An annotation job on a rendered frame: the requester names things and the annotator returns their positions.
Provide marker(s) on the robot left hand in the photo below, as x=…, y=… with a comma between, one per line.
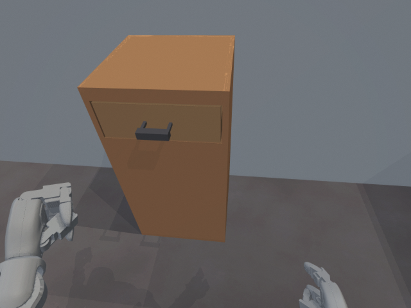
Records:
x=28, y=218

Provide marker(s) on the drawer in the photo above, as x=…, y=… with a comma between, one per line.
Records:
x=190, y=122

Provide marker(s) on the cabinet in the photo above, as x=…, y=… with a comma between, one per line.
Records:
x=174, y=188

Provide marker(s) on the robot right hand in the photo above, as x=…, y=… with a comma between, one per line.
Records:
x=329, y=295

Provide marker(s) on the handle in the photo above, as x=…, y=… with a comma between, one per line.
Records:
x=153, y=134

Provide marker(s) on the left robot forearm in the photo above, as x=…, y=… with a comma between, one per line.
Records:
x=21, y=282

